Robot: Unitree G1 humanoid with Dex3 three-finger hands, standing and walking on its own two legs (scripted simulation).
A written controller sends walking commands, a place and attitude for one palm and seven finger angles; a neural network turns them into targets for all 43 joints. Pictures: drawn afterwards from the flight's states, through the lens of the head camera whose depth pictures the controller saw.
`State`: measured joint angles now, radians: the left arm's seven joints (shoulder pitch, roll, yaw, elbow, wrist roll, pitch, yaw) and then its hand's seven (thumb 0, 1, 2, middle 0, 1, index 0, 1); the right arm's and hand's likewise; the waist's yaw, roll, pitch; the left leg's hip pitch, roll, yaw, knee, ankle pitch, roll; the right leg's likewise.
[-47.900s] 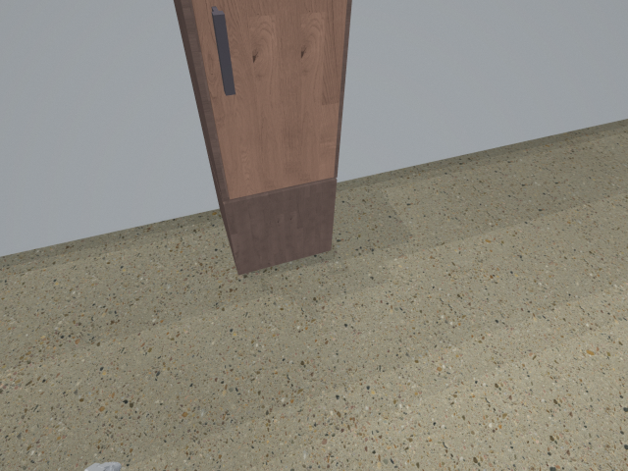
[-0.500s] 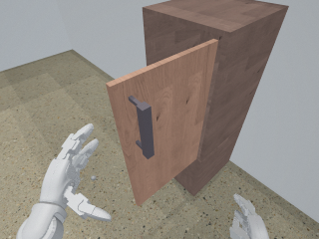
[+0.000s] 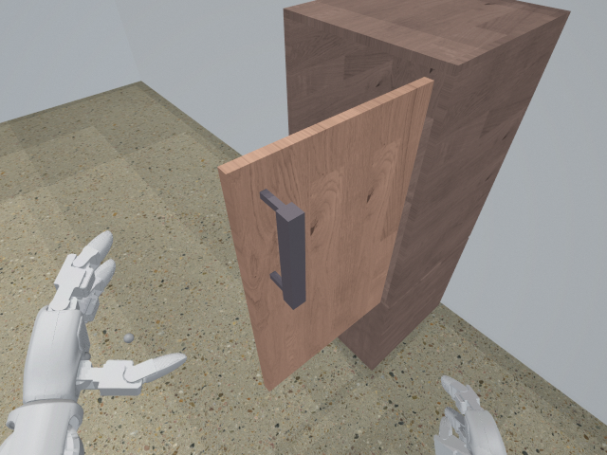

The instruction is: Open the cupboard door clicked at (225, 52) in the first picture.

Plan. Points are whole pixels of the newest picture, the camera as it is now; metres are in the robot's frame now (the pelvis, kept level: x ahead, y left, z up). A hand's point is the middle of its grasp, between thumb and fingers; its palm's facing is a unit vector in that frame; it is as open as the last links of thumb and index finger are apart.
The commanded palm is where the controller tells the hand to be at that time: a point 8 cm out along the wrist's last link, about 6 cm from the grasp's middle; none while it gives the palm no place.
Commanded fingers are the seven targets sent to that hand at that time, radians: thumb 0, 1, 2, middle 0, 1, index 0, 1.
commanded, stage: draw the hand back to the body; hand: left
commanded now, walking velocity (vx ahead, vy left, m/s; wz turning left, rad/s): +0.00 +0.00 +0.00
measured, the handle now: (282, 252) +0.34 +0.08 +0.11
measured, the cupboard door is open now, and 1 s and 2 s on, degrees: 88 88 88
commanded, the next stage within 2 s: step back with the hand held close in 0.78 s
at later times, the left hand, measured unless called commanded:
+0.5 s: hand (79, 305) +0.21 +0.27 +0.16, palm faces +0.47 -0.80 -0.38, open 8.1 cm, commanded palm +0.16 +0.30 +0.17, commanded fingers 0.00 0.90 0.90 -0.20 -0.30 -0.20 -0.30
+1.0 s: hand (78, 309) +0.20 +0.26 +0.17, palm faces +0.45 -0.79 -0.41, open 7.4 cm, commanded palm +0.15 +0.29 +0.18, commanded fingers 0.00 0.90 0.90 -0.20 -0.30 -0.20 -0.30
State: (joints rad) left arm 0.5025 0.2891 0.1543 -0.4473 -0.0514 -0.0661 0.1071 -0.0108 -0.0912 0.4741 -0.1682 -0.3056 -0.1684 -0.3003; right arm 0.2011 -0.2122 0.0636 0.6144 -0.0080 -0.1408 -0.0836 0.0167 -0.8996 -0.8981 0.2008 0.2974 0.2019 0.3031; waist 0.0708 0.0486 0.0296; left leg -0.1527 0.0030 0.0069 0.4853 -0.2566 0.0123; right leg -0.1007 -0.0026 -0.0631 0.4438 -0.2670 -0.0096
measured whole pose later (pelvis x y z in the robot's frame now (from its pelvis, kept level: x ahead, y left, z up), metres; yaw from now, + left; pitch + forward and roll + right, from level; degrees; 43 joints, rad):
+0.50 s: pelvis +0.01 +0.00 +0.00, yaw -1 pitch -5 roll -1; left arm 0.45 0.34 0.33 -0.37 -0.06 -0.08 0.13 0.01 0.75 0.84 -0.20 -0.31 -0.20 -0.30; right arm 0.18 -0.22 0.02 0.64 0.00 -0.08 -0.08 0.02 -0.90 -0.90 0.20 0.30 0.20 0.30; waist 0.08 0.06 0.03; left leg -0.09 0.01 0.02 0.42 -0.25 0.01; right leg -0.04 0.00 -0.05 0.37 -0.25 -0.01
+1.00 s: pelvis +0.00 -0.01 +0.00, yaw -1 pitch -3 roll -1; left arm 0.47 0.35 0.36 -0.39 -0.06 -0.13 0.12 0.01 0.89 0.90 -0.21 -0.31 -0.21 -0.30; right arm 0.18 -0.22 0.03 0.63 0.00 -0.06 -0.07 0.02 -0.90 -0.90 0.20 0.30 0.20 0.30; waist 0.05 0.07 0.02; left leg -0.14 0.03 0.01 0.44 -0.23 0.00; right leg -0.08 0.02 -0.06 0.36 -0.22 -0.02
